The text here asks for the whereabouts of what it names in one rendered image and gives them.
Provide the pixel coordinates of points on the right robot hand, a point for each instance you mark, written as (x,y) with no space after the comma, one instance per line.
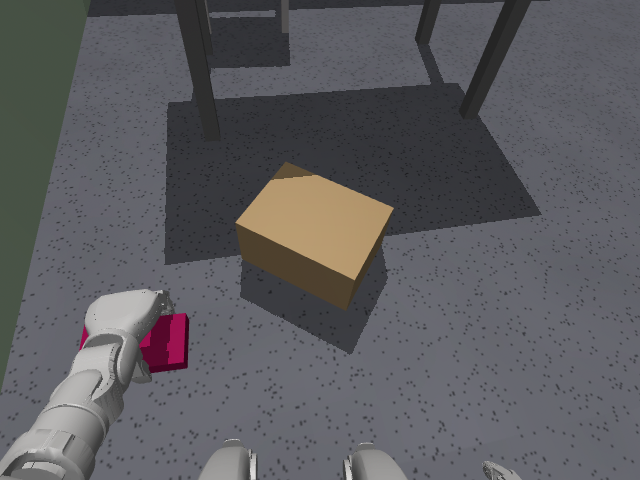
(494,471)

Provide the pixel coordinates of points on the left robot arm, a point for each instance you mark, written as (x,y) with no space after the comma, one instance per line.
(65,438)

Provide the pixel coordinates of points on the left robot hand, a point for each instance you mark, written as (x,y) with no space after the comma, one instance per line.
(135,312)

